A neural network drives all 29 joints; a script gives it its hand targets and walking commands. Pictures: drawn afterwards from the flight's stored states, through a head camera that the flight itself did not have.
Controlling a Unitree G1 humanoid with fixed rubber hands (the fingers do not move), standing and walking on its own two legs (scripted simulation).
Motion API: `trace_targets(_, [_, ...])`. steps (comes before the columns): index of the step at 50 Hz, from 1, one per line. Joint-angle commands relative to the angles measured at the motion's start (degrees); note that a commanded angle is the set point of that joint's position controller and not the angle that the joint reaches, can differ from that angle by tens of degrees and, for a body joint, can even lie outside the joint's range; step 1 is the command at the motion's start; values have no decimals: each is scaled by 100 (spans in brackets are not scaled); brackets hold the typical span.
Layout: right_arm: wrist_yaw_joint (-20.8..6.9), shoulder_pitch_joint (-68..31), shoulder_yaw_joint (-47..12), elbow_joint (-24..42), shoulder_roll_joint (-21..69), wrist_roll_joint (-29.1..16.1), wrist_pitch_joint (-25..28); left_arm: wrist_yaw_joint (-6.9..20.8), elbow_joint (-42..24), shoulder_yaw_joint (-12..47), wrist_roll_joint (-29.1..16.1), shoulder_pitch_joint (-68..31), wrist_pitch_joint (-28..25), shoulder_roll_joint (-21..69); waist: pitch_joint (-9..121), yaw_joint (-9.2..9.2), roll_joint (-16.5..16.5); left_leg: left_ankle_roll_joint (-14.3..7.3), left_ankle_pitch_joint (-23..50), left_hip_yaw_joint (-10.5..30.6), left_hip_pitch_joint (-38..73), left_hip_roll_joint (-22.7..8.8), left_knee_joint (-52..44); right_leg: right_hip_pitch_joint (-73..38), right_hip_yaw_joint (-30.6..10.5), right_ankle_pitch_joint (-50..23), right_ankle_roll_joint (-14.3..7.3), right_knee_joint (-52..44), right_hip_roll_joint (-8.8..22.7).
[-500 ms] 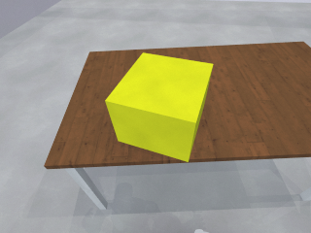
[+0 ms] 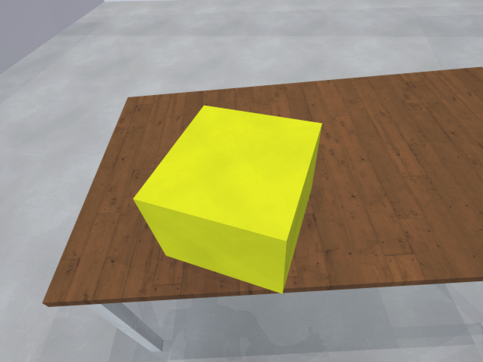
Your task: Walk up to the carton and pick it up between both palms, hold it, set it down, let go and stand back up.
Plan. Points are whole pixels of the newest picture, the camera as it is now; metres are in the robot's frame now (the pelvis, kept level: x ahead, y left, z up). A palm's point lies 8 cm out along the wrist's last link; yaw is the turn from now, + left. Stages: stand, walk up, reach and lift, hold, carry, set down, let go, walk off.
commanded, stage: walk up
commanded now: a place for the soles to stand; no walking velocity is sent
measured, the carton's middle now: (240, 192) +0.48 +0.04 -0.02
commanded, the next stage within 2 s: reach and lift in 1.42 s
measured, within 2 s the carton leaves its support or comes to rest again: neither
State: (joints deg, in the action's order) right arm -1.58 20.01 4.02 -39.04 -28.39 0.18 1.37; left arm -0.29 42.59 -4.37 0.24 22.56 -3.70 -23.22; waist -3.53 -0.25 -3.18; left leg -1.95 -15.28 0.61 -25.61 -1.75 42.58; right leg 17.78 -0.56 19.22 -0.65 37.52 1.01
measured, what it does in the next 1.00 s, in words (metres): steps on the spot: left foot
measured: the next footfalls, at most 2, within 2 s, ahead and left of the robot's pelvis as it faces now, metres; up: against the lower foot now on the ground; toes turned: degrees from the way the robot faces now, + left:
left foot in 0.02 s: +0.10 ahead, +0.14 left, +0.00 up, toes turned +0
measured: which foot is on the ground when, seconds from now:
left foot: up 0.00-0.00, down 0.02-1.00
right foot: down 0.00-1.00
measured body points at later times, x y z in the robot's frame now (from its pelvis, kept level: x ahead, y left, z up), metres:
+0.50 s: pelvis +0.02 +0.01 -0.01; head +0.06 +0.00 +0.44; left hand +0.13 +0.34 -0.10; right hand +0.12 -0.31 -0.11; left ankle +0.06 +0.14 -0.72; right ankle +0.02 -0.12 -0.72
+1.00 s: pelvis +0.02 +0.01 -0.01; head +0.05 +0.00 +0.44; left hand +0.14 +0.34 -0.10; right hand +0.12 -0.31 -0.10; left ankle +0.06 +0.14 -0.72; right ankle +0.02 -0.12 -0.72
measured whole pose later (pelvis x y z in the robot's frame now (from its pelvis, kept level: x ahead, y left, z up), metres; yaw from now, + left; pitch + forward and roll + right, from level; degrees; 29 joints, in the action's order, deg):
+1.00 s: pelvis +0.02 +0.01 -0.01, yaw +0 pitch +0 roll +0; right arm -1.0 16.1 1.8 -40.3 -26.0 0.2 1.5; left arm -0.3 50.5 -4.2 0.2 8.5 -2.3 -23.3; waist -3.7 -0.2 -1.7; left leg 0.4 -17.3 0.6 -23.2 -1.1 40.4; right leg 19.2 -0.6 21.7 0.8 40.8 1.0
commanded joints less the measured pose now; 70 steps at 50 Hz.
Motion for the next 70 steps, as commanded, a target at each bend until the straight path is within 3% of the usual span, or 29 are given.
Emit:
trace_targets(1, [194, 590, 325, -125, -1031, 284, 213, -121, -548, -85, -95, -191, 28, -907, 550, -217, -222, -487, 563, 1217, 1688, -698, -1747, 1035, 14, -826, -398, 1546, 309])
trace_targets(2, [196, 188, 315, 96, -1112, 259, 233, -119, -492, 16, -110, -142, 113, -713, 346, -49, -622, -978, 224, 2752, 1137, -1651, -2281, 1270, 180, 1275, -89, 1833, -71])
trace_targets(3, [178, -105, 342, 143, -1309, 159, 192, -158, -370, -121, -103, -109, 138, -1172, 306, -34, -587, -1427, -246, 2943, 693, -1859, -2285, 942, -115, 1826, -89, 1956, 35])
trace_targets(4, [187, -404, 309, 186, -1139, 161, 170, -137, -222, -121, -72, -216, 119, -1193, 32, 44, -494, -1370, -657, 2714, 283, -1629, -2184, 777, -173, 1741, -84, 1668, 169])
trace_targets(5, [190, -497, 237, 201, -1104, 168, 142, -107, -153, -119, -55, -302, 88, -1137, -115, 134, -592, -1145, -671, 2266, 56, -1292, -2026, 540, -63, 1443, -128, 1037, 178])
trace_targets(7, [156, -715, 166, 174, -957, 141, 75, -53, 95, -145, -5, -94, 29, -1035, -4, 278, -650, -715, -246, 1462, -403, -839, -1718, -327, 338, 448, -150, 41, -73])
trace_targets(8, [133, -593, 126, 153, -832, 100, 55, -72, 144, -198, 37, -118, 4, -1077, 166, 269, -564, -564, -332, 1303, -505, -716, -1492, -744, 287, 259, -173, -323, -137])
trace_targets(9, [116, -567, 63, 147, -679, 55, 49, -99, 103, -193, 83, -161, -26, -1150, 376, 255, -327, -431, -619, 1223, -536, -671, -1282, -957, -62, 221, -255, -544, 23])
trace_targets(11, [85, -494, 35, 65, -548, 39, 7, -113, -2, -300, 197, -762, -106, -1686, 164, 53, 951, -45, -1115, 541, -544, -36, -253, -206, -2225, 1900, -733, -1587, 1190])
trace_targets(12, [101, -437, 71, -59, -684, 61, -9, -95, 18, -274, 185, -989, -99, -1727, 7, -53, 830, -18, -1165, 226, -124, 16, -85, 272, -2326, 2000, -899, -1653, 1435])
trace_targets(14, [70, -355, 101, -157, -671, 71, 56, -71, 20, -167, 130, -1300, -72, -1563, 112, -192, 622, -110, -604, 282, 650, -64, -663, 621, -1396, 1181, -696, -1110, 962])
trace_targets(15, [80, -221, 121, -209, -683, 88, 108, -66, 43, -126, 95, -1398, -69, -1383, 331, -223, 471, -220, -224, 532, 959, -179, -898, 638, -992, 592, -528, -804, 744])
trace_targets(16, [98, -174, 127, -188, -807, 106, 160, -49, 83, -84, 63, -1427, -52, -1269, 495, -195, 287, -377, -50, 1082, 966, -479, -1277, 546, -544, 293, -339, -397, 419])
trace_targets(17, [104, -309, 102, -139, -850, 110, 205, -35, 131, -70, 34, -1297, -31, -1161, 685, -24, 4, -568, 122, 1494, 888, -750, -1448, 214, -231, 210, -220, -66, 156])
trace_targets(18, [113, -436, 59, -122, -854, 87, 209, -38, 221, -59, 8, -1100, -24, -1132, 756, 134, 9, -677, 266, 1593, 686, -866, -1429, -150, -79, 307, -176, -62, 123])
trace_targets(20, [128, -718, -15, -105, -732, 55, 199, -51, 336, -77, 28, -924, -46, -1216, 717, 232, 43, -480, 794, 1156, 417, -645, -1055, -505, -360, -253, -278, -377, 336])
trace_targets(22, [145, -563, -39, -150, -646, 25, 175, -66, 321, -142, 41, -1113, -89, -1389, 822, 106, 472, -279, 1373, 670, 524, -356, -625, -593, -797, -1014, -401, -528, 631])
trace_targets(23, [154, -533, -28, -174, -654, 20, 166, -71, 338, -151, 32, -1145, -83, -1434, 914, 56, 434, -226, 1424, 565, 727, -323, -530, -479, -871, -1322, -438, -468, 710])
trace_targets(25, [166, -445, 10, -241, -718, 39, 172, -75, 324, -122, 9, -1353, -44, -1356, 986, -22, 366, -343, 1572, 628, 973, -365, -620, -317, -592, -1403, -384, -172, 611])
trace_targets(28, [161, -633, 20, -201, -736, 66, 166, -63, 425, -93, -13, -1261, 9, -1181, 1014, 96, 74, -528, 1439, 935, 781, -594, -869, -463, -307, -791, -274, -71, 352])
trace_targets(33, [139, -737, -5, -219, -667, 54, 133, -53, 428, -112, 53, -1475, -14, -1287, 876, 38, 416, -304, 670, 769, 622, -382, -870, -359, -702, -374, -409, -562, 573])
trace_targets(38, [119, -785, -22, -242, -710, 97, 134, -42, 442, -127, 38, -1558, 14, -1248, 844, 73, 238, -393, 750, 896, 665, -499, -1045, -360, -407, -346, -283, -399, 397])
trace_targets(47, [121, -776, -11, -252, -741, 92, 125, -32, 449, -139, 53, -1602, 21, -1280, 883, 48, 283, -341, 695, 844, 663, -446, -1015, -398, -457, -376, -315, -478, 444])
trace_targets(49, [119, -630, 19, -278, -745, 97, 182, 11, 441, -144, 104, -1565, 30, -1233, 837, 17, 341, -388, -220, 884, 644, -391, -1102, -237, -498, 419, -413, -473, 378])
trace_targets(52, [109, -670, 12, -263, -767, 118, 184, 30, 433, -137, 102, -1470, 41, -1169, 801, 58, 242, -412, -633, 1074, 522, -472, -1274, -251, -495, 655, -400, -467, 316])
trace_targets(55, [120, -675, -20, -265, -727, 115, 211, 35, 415, -127, 92, -1469, 26, -1178, 751, 61, 340, -363, -177, 1087, 441, -468, -1270, -385, -458, 274, -396, -489, 338])
trace_targets(59, [132, -627, -27, -278, -672, 84, 231, 14, 424, -152, 75, -1410, 4, -1228, 1019, 55, 311, -304, 892, 759, 702, -376, -905, -572, -507, -555, -385, -465, 431])
trace_targets(61, [143, -605, -20, -272, -671, 66, 224, 5, 406, -145, 68, -1416, 2, -1205, 1074, 37, 452, -334, 1076, 729, 773, -359, -765, -533, -555, -694, -394, -456, 465])
trace_targets(70, [144, -610, -5, -284, -691, 89, 208, 6, 389, -152, 78, -1453, 38, -1215, 964, 7, 423, -363, 737, 781, 698, -364, -833, -345, -518, -346, -407, -396, 449])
